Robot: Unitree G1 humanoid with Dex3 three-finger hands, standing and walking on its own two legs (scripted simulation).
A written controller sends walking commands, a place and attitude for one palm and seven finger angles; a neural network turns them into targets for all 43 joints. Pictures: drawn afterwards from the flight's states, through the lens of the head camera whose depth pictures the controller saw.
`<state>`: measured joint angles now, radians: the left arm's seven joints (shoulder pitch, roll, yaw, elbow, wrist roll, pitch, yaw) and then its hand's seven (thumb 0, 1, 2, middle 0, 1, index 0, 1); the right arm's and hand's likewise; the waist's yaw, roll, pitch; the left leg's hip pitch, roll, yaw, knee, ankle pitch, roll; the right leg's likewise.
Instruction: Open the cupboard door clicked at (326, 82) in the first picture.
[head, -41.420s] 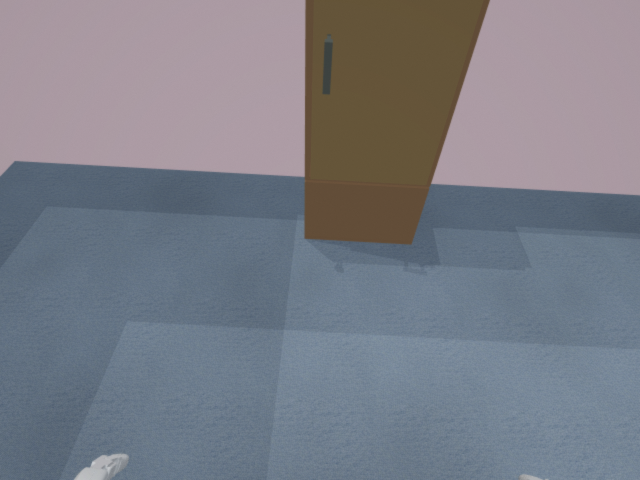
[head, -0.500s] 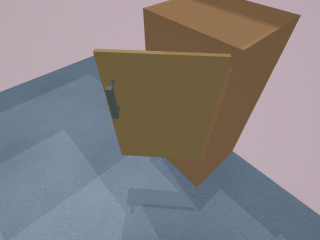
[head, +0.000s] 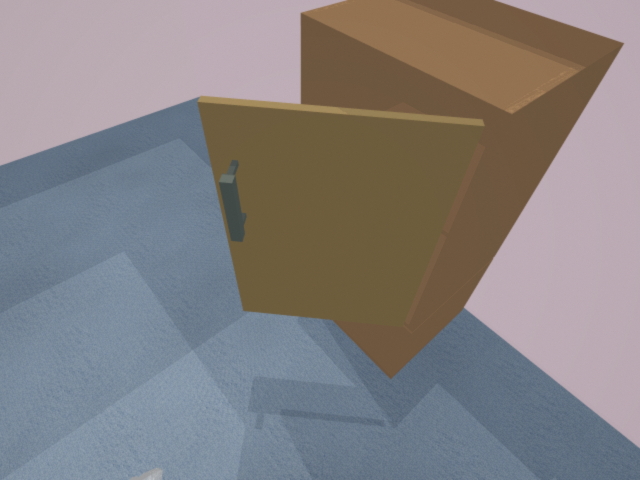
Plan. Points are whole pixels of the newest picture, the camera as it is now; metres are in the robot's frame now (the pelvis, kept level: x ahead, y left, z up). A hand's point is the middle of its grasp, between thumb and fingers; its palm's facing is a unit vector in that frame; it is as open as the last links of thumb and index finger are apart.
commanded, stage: raise the hand with hooked fingers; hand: left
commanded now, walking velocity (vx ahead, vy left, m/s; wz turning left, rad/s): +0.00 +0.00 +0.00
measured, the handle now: (235, 201) +0.54 +0.19 +0.01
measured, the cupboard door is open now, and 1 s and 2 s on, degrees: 43 43 43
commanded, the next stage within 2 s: none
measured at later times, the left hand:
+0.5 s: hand (156, 474) +0.13 +0.20 -0.03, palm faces +0.09 -0.99 -0.08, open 9.5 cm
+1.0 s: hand (145, 413) +0.20 +0.23 -0.03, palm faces -0.06 -1.00 -0.04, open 12.5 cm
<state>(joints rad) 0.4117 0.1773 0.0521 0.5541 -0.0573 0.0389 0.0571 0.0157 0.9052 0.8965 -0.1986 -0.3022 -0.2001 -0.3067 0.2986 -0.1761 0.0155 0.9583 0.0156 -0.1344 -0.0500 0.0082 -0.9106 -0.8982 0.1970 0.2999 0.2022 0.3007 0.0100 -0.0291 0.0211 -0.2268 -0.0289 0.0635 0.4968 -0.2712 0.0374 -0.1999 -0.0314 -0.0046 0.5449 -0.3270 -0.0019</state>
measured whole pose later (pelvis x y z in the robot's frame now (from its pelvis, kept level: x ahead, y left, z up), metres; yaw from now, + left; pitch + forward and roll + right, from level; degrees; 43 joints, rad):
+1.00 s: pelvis -0.04 +0.00 -0.07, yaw +1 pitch +13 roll -3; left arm 0.22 0.33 0.32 0.20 -0.34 -0.36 -0.48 0.00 -0.15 0.45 -0.27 -0.98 -0.27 -0.98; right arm 0.27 -0.28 -0.01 0.58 0.05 -0.25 -0.08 0.01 -0.90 -0.90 0.20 0.30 0.20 0.30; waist -0.01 0.01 -0.10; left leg -0.84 0.03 0.01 1.07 -0.45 0.04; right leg -0.75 0.00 -0.07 1.02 -0.50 0.00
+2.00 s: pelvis -0.03 -0.02 -0.05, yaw +1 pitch +10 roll -2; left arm -0.02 0.42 0.43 0.43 -0.37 -0.30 -0.54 -0.01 -0.49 0.30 -0.30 -1.20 -0.30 -1.20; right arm 0.29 -0.28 0.03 0.56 0.05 -0.18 -0.08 0.01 -0.90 -0.90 0.20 0.30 0.20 0.30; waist -0.02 0.02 -0.09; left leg -0.70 0.03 0.00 0.93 -0.40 0.01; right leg -0.61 0.02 -0.07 0.88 -0.45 -0.02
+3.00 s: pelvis -0.03 +0.00 -0.06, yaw +0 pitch +16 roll -3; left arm -0.55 0.51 0.43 0.89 -0.23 -0.34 -0.49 -0.01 -0.50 0.30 -0.30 -1.20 -0.30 -1.20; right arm 0.32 -0.28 0.03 0.61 0.04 -0.07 -0.06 0.01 -0.90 -0.90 0.20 0.30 0.21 0.30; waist -0.08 0.01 -0.09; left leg -0.85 0.03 0.02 0.99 -0.43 0.03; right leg -0.76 0.02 -0.06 0.93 -0.46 0.00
